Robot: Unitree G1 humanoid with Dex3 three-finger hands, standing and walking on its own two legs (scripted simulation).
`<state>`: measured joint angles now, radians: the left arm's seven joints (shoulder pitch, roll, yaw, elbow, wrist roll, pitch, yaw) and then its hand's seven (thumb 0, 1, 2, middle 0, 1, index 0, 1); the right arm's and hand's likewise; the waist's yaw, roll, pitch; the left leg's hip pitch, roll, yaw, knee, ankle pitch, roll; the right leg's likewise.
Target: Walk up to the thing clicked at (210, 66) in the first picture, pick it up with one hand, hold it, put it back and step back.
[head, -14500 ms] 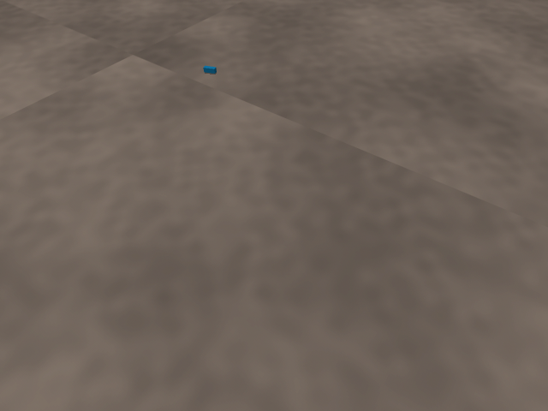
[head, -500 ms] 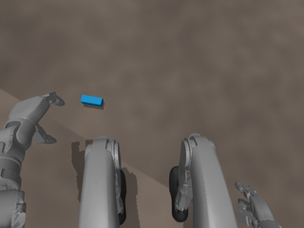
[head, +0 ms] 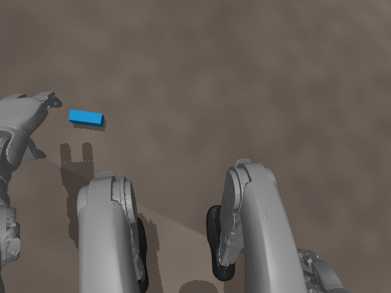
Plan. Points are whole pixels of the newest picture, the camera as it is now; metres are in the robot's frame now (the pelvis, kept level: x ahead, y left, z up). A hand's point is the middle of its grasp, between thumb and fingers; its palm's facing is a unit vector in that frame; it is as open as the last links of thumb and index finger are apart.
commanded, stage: rise first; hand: left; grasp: from above
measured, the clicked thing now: (87, 118) +0.51 +0.26 -0.34
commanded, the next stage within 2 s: none
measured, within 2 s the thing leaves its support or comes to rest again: neither
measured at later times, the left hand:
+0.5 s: hand (44, 128) +0.43 +0.31 -0.19, palm faces -0.50 -0.06 -0.86, open 11.8 cm
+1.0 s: hand (48, 123) +0.45 +0.30 -0.20, palm faces -0.48 -0.01 -0.88, open 11.7 cm
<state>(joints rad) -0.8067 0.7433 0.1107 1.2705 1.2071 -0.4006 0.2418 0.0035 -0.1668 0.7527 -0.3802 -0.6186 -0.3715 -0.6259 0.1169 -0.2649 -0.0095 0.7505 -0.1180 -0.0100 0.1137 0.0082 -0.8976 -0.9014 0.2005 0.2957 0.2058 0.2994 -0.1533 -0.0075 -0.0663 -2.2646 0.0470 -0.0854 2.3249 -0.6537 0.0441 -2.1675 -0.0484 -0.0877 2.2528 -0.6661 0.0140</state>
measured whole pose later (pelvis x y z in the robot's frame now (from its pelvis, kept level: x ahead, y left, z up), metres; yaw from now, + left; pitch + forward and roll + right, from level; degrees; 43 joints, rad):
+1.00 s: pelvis +0.01 +0.00 -0.04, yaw -2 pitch +32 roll -9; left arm -0.89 0.86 0.13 1.41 1.39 -0.49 0.38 0.00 -0.11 0.69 -0.43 -0.60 -0.43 -0.60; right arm 0.10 -0.26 0.05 0.77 -0.19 0.02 0.13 0.01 -0.92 -0.91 0.20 0.30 0.21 0.30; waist -0.22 -0.04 -0.02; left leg -2.34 0.05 -0.13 2.45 -0.69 0.03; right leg -2.25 -0.03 -0.12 2.36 -0.68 0.00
